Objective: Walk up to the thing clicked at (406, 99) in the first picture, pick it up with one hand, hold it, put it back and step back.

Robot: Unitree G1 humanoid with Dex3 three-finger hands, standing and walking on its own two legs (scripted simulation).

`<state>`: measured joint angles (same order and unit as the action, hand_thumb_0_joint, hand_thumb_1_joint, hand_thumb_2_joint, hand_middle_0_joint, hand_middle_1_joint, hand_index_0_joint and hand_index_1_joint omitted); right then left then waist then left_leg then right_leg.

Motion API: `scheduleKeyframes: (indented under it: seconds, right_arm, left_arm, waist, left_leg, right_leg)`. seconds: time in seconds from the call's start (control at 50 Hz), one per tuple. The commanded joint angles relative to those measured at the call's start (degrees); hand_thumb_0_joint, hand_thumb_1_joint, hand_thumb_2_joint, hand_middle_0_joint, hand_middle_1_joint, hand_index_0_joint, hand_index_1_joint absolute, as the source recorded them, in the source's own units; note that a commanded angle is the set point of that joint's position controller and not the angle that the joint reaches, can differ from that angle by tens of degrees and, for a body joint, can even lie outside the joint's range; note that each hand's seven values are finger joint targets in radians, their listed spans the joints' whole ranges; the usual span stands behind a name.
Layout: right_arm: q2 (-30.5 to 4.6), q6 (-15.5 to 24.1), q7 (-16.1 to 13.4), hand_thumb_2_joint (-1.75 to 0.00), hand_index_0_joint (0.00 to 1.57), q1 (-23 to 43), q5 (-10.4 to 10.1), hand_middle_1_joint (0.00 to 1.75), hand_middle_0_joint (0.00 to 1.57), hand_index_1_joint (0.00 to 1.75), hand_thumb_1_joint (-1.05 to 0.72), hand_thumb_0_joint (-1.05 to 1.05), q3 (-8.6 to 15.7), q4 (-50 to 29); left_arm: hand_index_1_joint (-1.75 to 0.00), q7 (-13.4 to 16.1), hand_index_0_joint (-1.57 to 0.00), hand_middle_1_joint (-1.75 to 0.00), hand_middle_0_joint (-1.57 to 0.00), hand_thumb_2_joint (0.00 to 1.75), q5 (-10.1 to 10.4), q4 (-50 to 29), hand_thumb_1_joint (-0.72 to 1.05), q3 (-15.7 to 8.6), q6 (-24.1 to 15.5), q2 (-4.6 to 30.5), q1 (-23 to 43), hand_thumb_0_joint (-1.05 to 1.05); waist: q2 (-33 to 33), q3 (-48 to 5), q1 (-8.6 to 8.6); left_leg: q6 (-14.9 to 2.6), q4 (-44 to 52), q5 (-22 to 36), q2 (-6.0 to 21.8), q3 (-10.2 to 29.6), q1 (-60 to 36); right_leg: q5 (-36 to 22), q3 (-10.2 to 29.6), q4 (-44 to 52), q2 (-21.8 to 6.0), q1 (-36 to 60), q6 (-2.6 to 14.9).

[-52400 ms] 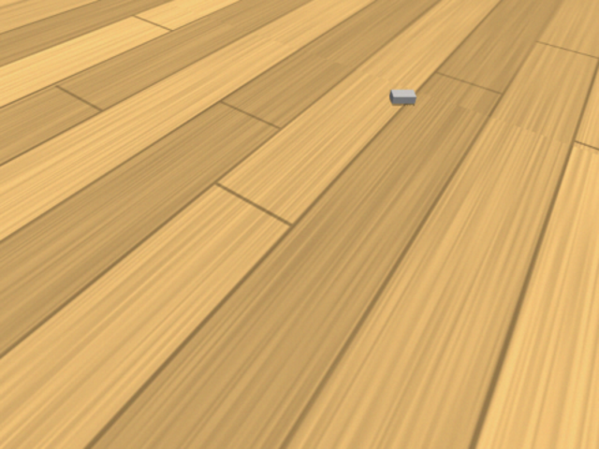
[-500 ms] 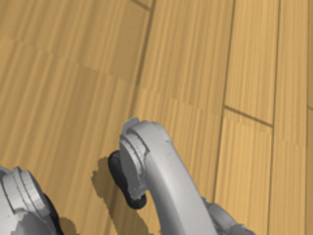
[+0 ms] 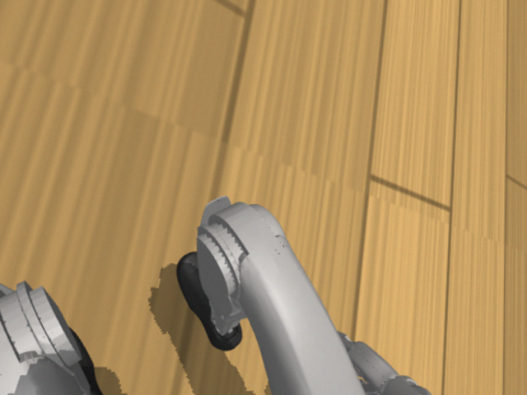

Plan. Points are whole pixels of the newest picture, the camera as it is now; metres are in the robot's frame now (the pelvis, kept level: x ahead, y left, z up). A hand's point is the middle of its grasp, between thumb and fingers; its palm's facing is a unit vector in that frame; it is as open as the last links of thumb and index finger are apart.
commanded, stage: open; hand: left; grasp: from above
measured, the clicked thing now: out of the picture +0.48 +0.33 -0.29
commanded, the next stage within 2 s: withdraw in 0.46 s
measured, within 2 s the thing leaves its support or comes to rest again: neither
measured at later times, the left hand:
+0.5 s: hand out of the picture +0.48 +0.32 -0.26, palm faces -0.44 -0.14 -0.88, open 13.8 cm
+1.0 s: hand out of the picture +0.51 +0.35 -0.14, palm faces -0.32 -0.10 -0.94, open 14.1 cm
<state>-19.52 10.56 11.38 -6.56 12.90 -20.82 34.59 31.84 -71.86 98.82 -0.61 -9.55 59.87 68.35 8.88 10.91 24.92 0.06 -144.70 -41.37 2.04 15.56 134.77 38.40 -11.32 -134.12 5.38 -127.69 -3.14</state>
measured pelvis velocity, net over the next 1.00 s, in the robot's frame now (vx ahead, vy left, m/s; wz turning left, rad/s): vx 0.00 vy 0.00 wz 0.04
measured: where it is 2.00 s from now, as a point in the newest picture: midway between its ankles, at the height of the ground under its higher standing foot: (156, 355)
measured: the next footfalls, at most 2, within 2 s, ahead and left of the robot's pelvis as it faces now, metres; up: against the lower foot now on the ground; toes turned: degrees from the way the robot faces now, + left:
none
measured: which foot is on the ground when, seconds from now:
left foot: down 0.00-1.00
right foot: down 0.00-1.00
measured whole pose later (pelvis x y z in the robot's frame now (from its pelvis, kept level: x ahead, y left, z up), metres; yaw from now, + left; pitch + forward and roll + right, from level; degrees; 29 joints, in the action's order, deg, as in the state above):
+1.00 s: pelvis +0.00 +0.00 +0.01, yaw +2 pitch +34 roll -13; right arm -17.9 4.9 13.3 -10.1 8.5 -13.2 35.1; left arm 19.6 -66.6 78.3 -0.8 0.1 51.0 63.4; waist 1.8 1.2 19.5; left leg 0.1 -140.7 -41.0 1.9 12.5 135.0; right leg 39.3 -9.1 -132.4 4.2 -128.7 -2.3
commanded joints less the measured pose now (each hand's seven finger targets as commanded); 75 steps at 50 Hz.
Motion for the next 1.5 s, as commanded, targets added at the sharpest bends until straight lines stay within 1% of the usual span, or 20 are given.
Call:
scheduleKeyframes:
  seconds: [0.0,0.04,0.12,0.2,0.22,0.28,0.5,0.52,0.66,0.7,0.76,0.86,0.92,1.0,1.06,1.1,1.24,1.32,1.4,1.48]
  right_arm:
    - [-19.0,-0.4,-0.8,-0.9,0.2,-11.8,-0.5,0.3,0.2,0.3,-0.89,0.0,5.5,1.3]
    - [-19.4,-0.5,-0.8,-0.9,0.2,-12.6,-0.5,0.3,0.2,0.3,-0.89,0.0,5.6,1.8]
    - [-19.0,-0.8,-1.0,-0.9,0.2,-11.4,-0.5,0.3,0.2,0.3,-0.89,0.0,5.2,0.4]
    - [-18.7,-0.7,-1.2,-0.9,0.2,-12.1,-0.6,0.3,0.2,0.3,-0.89,0.0,4.7,1.1]
    - [-18.9,-0.6,-1.3,-0.9,0.2,-11.4,-0.4,0.3,0.2,0.3,-0.89,0.0,5.1,0.2]
    - [-18.8,-0.6,-1.3,-0.9,0.2,-12.0,-0.4,0.3,0.2,0.3,-0.89,0.0,4.6,1.0]
    - [-18.9,-0.6,-1.4,-0.9,0.2,-12.3,-0.2,0.3,0.2,0.3,-0.89,0.0,5.0,1.4]
    - [-19.1,-0.5,-1.3,-0.9,0.2,-12.0,-0.3,0.3,0.2,0.3,-0.89,0.0,5.3,0.7]
    - [-19.0,-0.8,-1.0,-0.9,0.2,-13.3,-0.3,0.3,0.2,0.3,-0.9,0.0,5.9,1.7]
    - [-18.6,-0.8,-0.8,-0.9,0.2,-12.8,-0.5,0.3,0.2,0.3,-0.9,0.0,6.8,0.6]
    - [-18.4,-1.0,-0.3,-0.9,0.2,-12.7,-1.3,0.3,0.2,0.3,-0.9,0.0,8.4,0.7]
    - [-16.0,-3.6,1.3,-0.9,0.2,-14.1,-3.6,0.3,0.2,0.3,-0.9,0.0,12.0,1.1]
    - [-15.5,-5.9,1.4,-0.9,0.2,-15.4,-4.9,0.3,0.2,0.3,-0.9,0.0,13.8,0.9]
    - [-15.1,-9.3,0.1,-0.9,0.2,-17.0,-6.3,0.3,0.2,0.3,-0.9,0.0,16.2,0.1]
    - [-14.8,-11.5,-1.8,-0.9,0.2,-18.0,-7.0,0.3,0.2,0.3,-0.89,0.0,17.5,-0.3]
    - [-14.3,-12.5,-3.1,-0.9,0.2,-18.0,-7.2,0.3,0.2,0.3,-0.89,0.0,17.8,-0.4]
    - [-11.8,-13.6,-6.5,-0.89,0.2,-15.6,-7.0,0.3,0.2,0.3,-0.88,0.0,15.7,-0.7]
    - [-11.2,-13.0,-7.1,-0.89,0.2,-14.8,-6.0,0.3,0.2,0.3,-0.88,0.0,14.1,0.0]
    - [-12.0,-12.0,-7.5,-0.89,0.2,-14.3,-5.4,0.3,0.2,0.3,-0.89,0.0,13.0,0.5]
    - [-12.8,-11.4,-7.6,-0.89,0.2,-14.7,-4.8,0.3,0.2,0.3,-0.89,0.0,12.8,0.4]
  left_arm:
    - [-0.99,1.1,-0.12,-1.02,-0.1,0.9,1.1,-6.1,-0.45,-0.5,0.6,10.7,14.2,0.0]
    - [-1.01,0.8,-0.1,-1.03,-0.08,0.93,0.8,-8.0,-0.48,-1.5,0.3,11.7,14.8,0.0]
    - [-1.03,0.3,-0.09,-1.06,-0.06,0.93,1.6,-6.1,-0.48,0.5,-0.1,9.5,13.4,0.0]
    - [-1.02,0.3,-0.08,-1.05,-0.06,0.92,1.1,-8.6,-0.47,-1.6,-0.6,12.4,14.8,0.0]
    - [-1.03,0.1,-0.08,-1.05,-0.06,0.94,1.0,-9.1,-0.48,0.2,-0.8,10.9,15.5,0.0]
    - [-1.02,0.5,-0.08,-1.05,-0.06,0.93,1.0,-7.0,-0.47,-1.3,-0.8,11.8,13.6,0.0]
    - [-1.02,1.1,-0.08,-1.04,-0.06,0.94,1.0,-7.9,-0.47,-1.4,-0.3,12.3,13.9,0.0]
    - [-1.02,0.8,-0.08,-1.04,-0.06,0.94,1.2,-8.1,-0.48,-0.1,-0.3,10.7,14.2,0.0]
    - [-0.98,1.1,-0.08,-1.0,-0.07,0.97,0.5,-11.4,-0.5,-3.1,1.0,13.8,15.9,0.0]
    - [-0.99,1.0,-0.08,-1.0,-0.07,0.97,0.9,-14.6,-0.51,-2.2,2.0,11.3,17.0,0.0]
    - [-0.98,0.0,-0.07,-0.99,-0.07,0.98,2.0,-22.9,-0.52,-3.5,3.9,12.2,18.6,0.0]
    - [-0.99,-6.0,-0.07,-0.99,-0.07,0.98,4.0,-28.5,-0.52,-3.1,8.5,7.0,11.2,0.0]
    - [-0.99,-11.0,-0.07,-0.99,-0.07,0.98,6.2,-28.7,-0.52,-1.0,10.6,0.9,11.8,0.0]
    - [-0.99,-19.1,-0.08,-0.99,-0.08,0.99,7.4,-34.4,-0.51,0.8,11.0,-1.7,11.6,0.0]
    - [-0.99,-23.8,-0.08,-0.99,-0.08,0.99,8.6,-35.4,-0.49,4.1,10.1,-8.3,11.3,0.0]
    - [-0.98,-25.4,-0.09,-0.98,-0.09,0.98,8.6,-37.0,-0.47,4.2,8.9,-7.9,13.0,0.0]
    - [-0.95,-23.0,-0.11,-0.95,-0.11,0.96,6.3,-31.0,-0.44,3.3,5.6,-5.5,15.3,0.0]
    - [-0.95,-18.8,-0.11,-0.95,-0.11,0.95,4.3,-24.4,-0.45,2.6,3.9,-3.1,18.5,0.0]
    - [-0.96,-15.5,-0.11,-0.97,-0.1,0.95,2.4,-20.4,-0.46,1.1,2.5,1.2,20.6,0.0]
    - [-0.95,-13.1,-0.12,-0.96,-0.11,0.95,1.3,-21.4,-0.47,-0.9,2.4,4.8,23.4,0.0]
  waist:
    - [-33.4,-36.4,3.49]
    - [-34.8,-37.9,3.39]
    - [-31.2,-35.8,4.15]
    - [-33.8,-36.9,3.11]
    - [-33.8,-36.8,3.82]
    - [-33.5,-36.7,3.66]
    - [-34.4,-37.7,3.42]
    - [-33.7,-36.4,3.7]
    - [-37.1,-39.9,2.92]
    - [-39.1,-41.7,1.95]
    - [-43.0,-47.8,-0.76]
    - [-43.3,-53.8,-5.2]
    - [-36.0,-49.0,-3.45]
    - [-31.3,-50.5,-5.27]
    - [-26.2,-47.1,-3.57]
    - [-24.2,-47.3,-3.93]
    - [-24.5,-45.1,-5.67]
    - [-23.6,-43.4,-4.03]
    - [-25.1,-44.0,-3.8]
    - [-31.9,-49.3,-4.4]
  left_leg:
    - [-0.51,14.2,15.2,2.4,-5.3,-28.1]
    - [-0.19,14.7,16.4,2.5,-4.6,-30.0]
    - [-0.76,14.5,14.3,2.4,-5.1,-26.7]
    - [-0.31,14.7,14.4,2.4,-4.8,-28.6]
    - [-0.43,14.6,14.6,2.5,-4.9,-29.2]
    - [-0.26,14.8,14.2,2.6,-4.6,-28.7]
    - [-0.26,14.3,15.9,2.6,-4.8,-29.6]
    - [-0.23,14.7,15.3,2.5,-4.7,-29.1]
    - [-0.02,14.3,17.3,2.7,-4.9,-31.7]
    - [0.21,15.4,17.3,2.5,-5.4,-33.1]
    - [0.45,16.3,19.6,2.3,-5.7,-36.4]
    - [-0.08,17.2,23.1,1.5,-8.2,-35.7]
    - [-0.69,18.0,19.6,0.9,-8.6,-29.9]
    - [-0.82,21.6,14.3,-0.1,-9.7,-28.4]
    - [-0.69,23.2,12.8,-0.7,-9.0,-29.1]
    - [-0.99,23.0,13.0,-1.0,-9.7,-28.7]
    - [-1.07,24.0,10.2,-1.6,-10.9,-28.0]
    - [-1.74,22.5,7.6,-1.6,-11.0,-23.8]
    - [-1.63,21.0,6.6,-1.5,-10.9,-23.6]
    - [-0.96,20.8,9.1,-0.9,-10.4,-29.9]
  right_leg:
    - [-18.2,-4.8,11.5,2.0,23.1,4.18]
    - [-18.5,-5.3,10.9,1.6,22.1,4.27]
    - [-17.5,-5.0,11.8,2.3,24.0,4.04]
    - [-16.8,-5.1,11.3,1.7,22.0,4.26]
    - [-17.2,-4.9,11.4,2.1,22.7,4.24]
    - [-17.1,-5.3,11.4,1.7,22.6,4.13]
    - [-18.4,-5.3,11.7,1.9,23.4,4.14]
    - [-17.8,-5.2,11.4,2.0,22.6,4.29]
    - [-19.3,-5.2,11.3,1.6,22.5,4.35]
    - [-19.2,-5.0,11.4,1.8,22.3,4.65]
    - [-20.5,-4.8,11.0,1.6,21.4,4.84]
    - [-22.3,-2.4,11.6,1.7,22.4,5.14]
    - [-20.2,-1.7,13.5,1.5,21.0,5.34]
    - [-14.7,0.0,17.1,0.8,24.9,5.84]
    - [-12.4,-0.3,19.1,0.1,21.9,6.33]
    - [-12.3,0.5,20.1,-0.1,23.0,6.3]
    - [-8.6,2.0,19.9,-0.5,20.1,6.39]
    - [-5.9,3.0,19.1,-0.3,19.5,5.8]
    - [-4.0,3.4,17.3,-0.2,18.9,5.82]
    - [-8.0,2.0,14.3,-0.2,18.1,5.9]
